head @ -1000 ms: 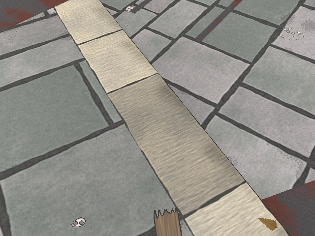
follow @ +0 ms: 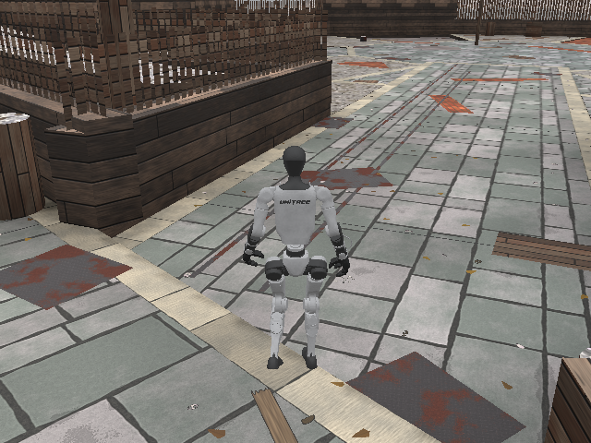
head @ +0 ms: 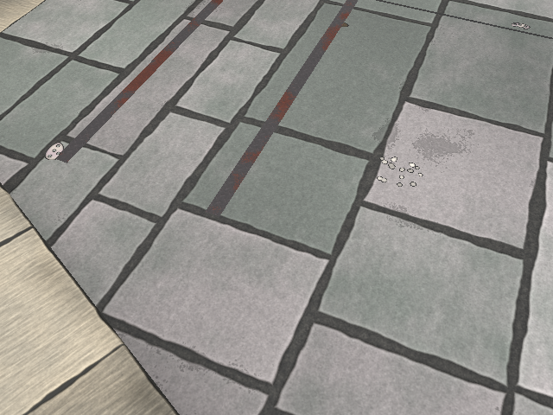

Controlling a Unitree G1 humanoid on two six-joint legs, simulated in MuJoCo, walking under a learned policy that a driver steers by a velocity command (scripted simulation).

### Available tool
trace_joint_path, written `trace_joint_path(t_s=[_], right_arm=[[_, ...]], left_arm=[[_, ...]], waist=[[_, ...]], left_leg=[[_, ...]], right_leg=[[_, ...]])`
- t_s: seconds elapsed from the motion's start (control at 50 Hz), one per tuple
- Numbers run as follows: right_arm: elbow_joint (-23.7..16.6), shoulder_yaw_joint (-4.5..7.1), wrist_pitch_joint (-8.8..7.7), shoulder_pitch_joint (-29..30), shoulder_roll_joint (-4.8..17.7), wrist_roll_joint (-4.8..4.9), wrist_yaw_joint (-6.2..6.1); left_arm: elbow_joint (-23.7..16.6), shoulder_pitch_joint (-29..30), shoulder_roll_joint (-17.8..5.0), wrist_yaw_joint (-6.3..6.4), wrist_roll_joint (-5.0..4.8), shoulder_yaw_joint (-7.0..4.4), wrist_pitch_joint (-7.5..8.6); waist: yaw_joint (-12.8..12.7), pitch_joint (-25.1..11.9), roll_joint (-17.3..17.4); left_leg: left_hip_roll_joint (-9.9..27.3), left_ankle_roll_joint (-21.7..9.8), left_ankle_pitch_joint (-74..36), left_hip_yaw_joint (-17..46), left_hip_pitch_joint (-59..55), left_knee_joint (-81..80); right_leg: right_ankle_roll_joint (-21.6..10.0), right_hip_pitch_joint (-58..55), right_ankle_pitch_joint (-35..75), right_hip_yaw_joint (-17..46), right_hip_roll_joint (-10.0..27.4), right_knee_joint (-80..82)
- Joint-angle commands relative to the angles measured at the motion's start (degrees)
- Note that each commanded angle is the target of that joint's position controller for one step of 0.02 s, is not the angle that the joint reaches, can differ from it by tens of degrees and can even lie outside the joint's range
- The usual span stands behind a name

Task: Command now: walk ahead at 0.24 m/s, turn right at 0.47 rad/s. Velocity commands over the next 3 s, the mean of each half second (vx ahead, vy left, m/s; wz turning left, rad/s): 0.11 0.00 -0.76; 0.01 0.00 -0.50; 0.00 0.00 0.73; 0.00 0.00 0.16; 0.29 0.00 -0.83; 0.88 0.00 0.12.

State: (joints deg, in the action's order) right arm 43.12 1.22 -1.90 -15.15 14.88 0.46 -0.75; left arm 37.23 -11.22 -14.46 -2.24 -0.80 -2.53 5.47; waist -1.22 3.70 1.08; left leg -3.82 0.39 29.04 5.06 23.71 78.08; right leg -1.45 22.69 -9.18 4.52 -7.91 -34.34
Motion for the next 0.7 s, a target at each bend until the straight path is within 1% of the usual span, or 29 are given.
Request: trace_joint_path(t_s=[0.02,0.04,0.06,0.08,0.1,0.12,0.14,0.16,0.18,0.2,0.22,0.24,0.26,0.28,0.3,0.32,0.34,0.36,0.4,0.42,0.44,0.48,0.54,0.56,0.58,0.62,0.66,0.68,0.7], right_arm=[[-9.08,1.06,-2.17,7.28,8.16,-2.91,-0.52],[-9.88,0.76,-2.17,7.26,6.61,-2.44,-0.66],[-11.00,0.26,-2.28,9.67,5.07,-1.87,-0.78],[-11.71,0.15,-2.43,10.84,4.61,-2.04,-0.52],[-11.37,-0.01,-2.43,10.46,3.74,-2.14,0.04],[-11.47,-0.07,-2.08,10.37,3.64,-2.16,0.52],[-10.67,0.51,-2.23,7.16,5.38,-2.71,1.21],[-10.09,0.92,-2.06,5.72,6.54,-2.97,1.59],[-10.71,0.87,-1.74,5.62,6.08,-2.56,1.77],[-10.43,1.13,-1.52,3.64,5.33,-1.76,1.85],[-9.40,1.28,-1.59,0.70,3.81,-1.18,1.83],[-8.82,0.89,-1.87,1.02,2.64,-0.77,1.51],[-10.71,1.16,-1.89,5.68,5.34,-1.74,1.09],[-11.71,2.78,-1.85,12.45,6.56,-2.73,0.64],[-12.92,3.11,-2.46,14.17,5.78,-3.55,0.53],[-13.10,3.00,-2.86,13.50,4.97,-2.92,0.27],[-13.13,2.77,-3.10,12.84,4.70,-1.99,-0.12],[-12.66,2.88,-3.34,11.87,5.25,-1.45,-0.82],[-10.79,3.22,-3.26,9.01,6.11,-1.06,-2.29],[-9.96,3.09,-2.82,8.13,5.87,-0.95,-2.81],[-8.88,3.07,-2.12,7.10,5.84,-0.44,-3.62],[-8.10,3.01,-0.93,5.20,5.36,-0.35,-4.76],[-6.63,3.51,0.37,0.57,6.14,-0.44,-5.14],[-6.28,3.77,0.45,-0.42,6.75,0.06,-5.18],[-6.23,4.01,0.37,-1.07,7.23,0.13,-5.23],[-6.18,4.31,0.11,-1.93,7.08,0.22,-5.19],[-5.95,4.42,-0.01,-2.67,6.37,0.56,-5.06],[-5.77,4.63,-0.14,-3.09,6.48,0.79,-4.64],[-5.71,4.56,-0.24,-1.98,6.27,0.93,-4.06]], left_arm=[[-3.27,-5.60,-10.90,1.06,0.54,-2.73,-0.58],[-3.21,-3.23,-10.68,1.58,0.69,-2.47,-1.26],[-2.83,-1.93,-10.78,2.27,0.38,-2.57,-2.00],[-2.08,-2.25,-11.64,3.20,-0.03,-2.87,-3.03],[-1.22,-2.87,-11.56,3.84,0.22,-3.07,-4.24],[-1.16,-2.97,-11.55,4.56,-0.15,-3.35,-5.21],[-1.41,-2.04,-12.49,5.40,0.09,-3.87,-5.49],[-3.28,1.55,-12.21,6.00,0.23,-3.66,-5.98],[-4.50,3.34,-11.25,6.37,-0.49,-3.45,-6.51],[-5.50,4.97,-9.17,6.22,-1.13,-3.08,-6.85],[-5.97,5.46,-7.71,5.87,-1.93,-2.97,-7.20],[-4.88,0.98,-4.76,5.25,-1.84,-2.09,-7.66],[-4.13,-9.85,-5.42,4.80,-2.09,-2.38,-7.92],[-2.87,-13.96,-8.59,4.09,-2.54,-3.76,-7.79],[-2.49,-9.86,-9.85,4.15,-2.80,-4.00,-7.77],[-1.72,-8.25,-11.44,4.53,-1.79,-4.61,-8.18],[-1.18,-8.61,-11.45,4.54,-0.51,-4.67,-8.76],[-1.29,-8.16,-11.14,4.11,0.38,-4.46,-9.19],[-2.42,-5.44,-9.70,3.29,1.11,-3.86,-9.21],[-3.35,-3.79,-8.36,2.80,0.99,-3.37,-9.06],[-5.04,-0.49,-7.96,2.18,0.69,-2.94,-8.75],[-6.75,3.95,-7.45,0.59,0.28,-2.54,-8.38],[-8.45,9.46,-5.24,-2.14,-0.04,-1.52,-7.94],[-8.79,10.63,-5.08,-2.83,-0.53,-1.41,-7.75],[-8.76,11.00,-5.34,-3.47,-0.95,-1.58,-7.84],[-8.07,11.07,-5.46,-4.24,-1.64,-1.82,-8.07],[-6.48,9.77,-4.71,-4.25,-2.02,-2.08,-8.31],[-5.13,8.06,-4.24,-3.99,-1.67,-2.37,-8.31],[-2.67,2.12,-4.52,-3.48,-0.96,-3.18,-8.02]], waist=[[-1.27,-2.92,3.58],[0.93,-2.41,1.54],[1.28,-2.18,-1.34],[1.57,-4.35,-3.24],[2.64,-7.96,-5.51],[3.31,-9.19,-6.15],[5.05,-12.01,-7.77],[7.52,-12.47,-6.19],[8.53,-11.19,-5.59],[10.58,-9.49,-3.41],[12.54,-7.46,1.07],[10.78,-5.53,6.80],[1.82,-8.77,10.82],[-3.08,-6.18,13.40],[-1.33,-4.21,11.48],[-1.08,-4.80,5.33],[-1.53,-5.38,1.66],[-1.59,-5.72,-0.11],[-1.08,-7.36,-2.48],[-0.70,-8.29,-2.00],[-0.26,-8.52,-0.38],[1.99,-8.35,1.06],[5.08,-7.80,1.16],[5.20,-6.88,1.31],[5.08,-5.93,1.54],[5.20,-4.07,1.46],[5.09,-2.43,1.49],[4.07,-2.85,0.91],[0.52,-4.44,-0.53]], left_leg=[[3.15,-2.67,-2.00,1.33,19.76,-5.54],[2.34,-3.12,-4.94,0.44,13.49,-14.12],[0.35,-2.79,-8.54,-1.93,8.76,-22.06],[-1.57,-2.29,-14.62,-2.94,3.81,-28.17],[-2.63,-2.13,-20.94,-2.59,-2.31,-30.04],[-3.47,-1.65,-25.33,-2.19,-7.14,-32.59],[-2.27,-1.50,-32.49,0.82,-13.10,-27.66],[-2.82,-0.40,-35.42,-1.24,-17.10,-25.09],[-2.04,0.10,-32.55,0.22,-20.46,-27.17],[-0.98,-0.20,-29.22,1.15,-25.37,-32.29],[1.20,-2.26,-30.21,2.60,-31.35,-41.95],[7.01,-6.85,-32.73,4.99,-30.20,-52.39],[17.74,-13.42,-57.20,13.40,-27.16,-50.02],[25.78,-19.20,-55.51,19.83,-19.95,-49.86],[26.48,-21.95,-44.07,25.16,-13.94,-52.13],[24.71,-21.72,-40.25,23.38,-12.25,-51.78],[24.33,-21.23,-44.23,20.06,-10.86,-50.71],[23.80,-20.42,-46.45,16.47,-10.15,-49.75],[20.04,-17.57,-43.80,8.51,-11.70,-47.75],[18.27,-16.61,-41.93,5.43,-12.81,-46.92],[17.45,-15.27,-37.60,3.49,-14.00,-45.32],[16.67,-13.72,-32.72,-1.15,-15.04,-42.79],[15.78,-11.08,-21.57,-6.86,-12.56,-38.77],[16.44,-10.38,-18.64,-7.08,-10.74,-37.58],[17.61,-9.68,-17.60,-7.31,-9.05,-36.13],[19.39,-8.06,-17.07,-8.39,-7.20,-31.64],[21.64,-6.22,-20.04,-9.30,-6.24,-25.96],[21.88,-5.35,-21.14,-10.56,-4.65,-22.05],[20.84,-4.31,-23.16,-13.49,-1.07,-14.79]], right_leg=[[-12.14,-14.95,20.92,30.59,19.93,16.86],[-10.22,-8.69,17.66,27.26,16.07,19.38],[-8.94,-4.84,16.59,23.64,12.94,20.97],[-8.31,-3.51,15.76,22.24,11.72,20.57],[-7.18,-2.68,15.59,20.80,10.66,18.69],[-5.93,-0.71,14.22,19.97,9.45,17.39],[-5.02,0.72,15.41,21.60,10.62,15.01],[-4.01,3.85,18.38,21.37,9.23,11.95],[-2.52,7.11,15.86,22.35,8.08,9.55],[-0.41,10.92,12.77,21.77,5.99,3.95],[2.35,15.77,2.89,19.47,2.32,-6.66],[3.61,15.68,-19.22,14.42,-2.10,-22.19],[3.55,14.31,-27.73,12.48,-2.42,-30.04],[5.67,21.56,-26.34,10.57,1.49,-36.52],[6.79,24.50,-23.61,10.25,5.01,-38.84],[7.34,24.81,-18.81,9.52,6.17,-41.79],[7.80,24.69,-15.46,8.21,6.56,-44.07],[7.75,24.39,-11.78,7.12,7.52,-43.98],[6.89,23.90,-2.49,4.57,9.33,-40.52],[6.60,23.94,2.03,3.63,9.71,-37.68],[6.63,24.99,7.19,3.74,10.17,-33.03],[6.70,25.09,14.43,1.94,10.49,-24.51],[6.19,17.89,24.51,-1.39,9.90,-8.05],[5.94,15.33,24.91,-2.14,9.75,-4.52],[5.58,13.10,24.74,-2.79,9.64,-2.29],[4.80,9.57,23.94,-4.29,9.46,2.45],[3.22,5.69,23.92,-5.83,9.77,7.84],[1.37,0.59,24.26,-6.82,9.26,10.31],[-1.48,-8.86,27.00,-8.55,7.89,14.61]])
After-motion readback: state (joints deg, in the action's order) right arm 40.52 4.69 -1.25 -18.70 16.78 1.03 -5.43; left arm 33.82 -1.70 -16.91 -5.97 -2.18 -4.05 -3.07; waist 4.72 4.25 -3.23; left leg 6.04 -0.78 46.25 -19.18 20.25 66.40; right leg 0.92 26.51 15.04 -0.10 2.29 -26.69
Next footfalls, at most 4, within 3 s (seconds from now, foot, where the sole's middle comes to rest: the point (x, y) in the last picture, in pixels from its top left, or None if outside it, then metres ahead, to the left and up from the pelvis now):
0.24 left None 0.24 0.11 -0.76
0.72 right None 0.29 -0.15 -0.90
1.16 left None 0.47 0.04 -0.90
1.76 right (368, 405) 0.55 -0.20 -0.90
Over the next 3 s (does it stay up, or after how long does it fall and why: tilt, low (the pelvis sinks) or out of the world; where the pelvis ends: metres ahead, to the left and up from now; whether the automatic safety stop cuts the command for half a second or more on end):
stays up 0.83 -0.44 -0.13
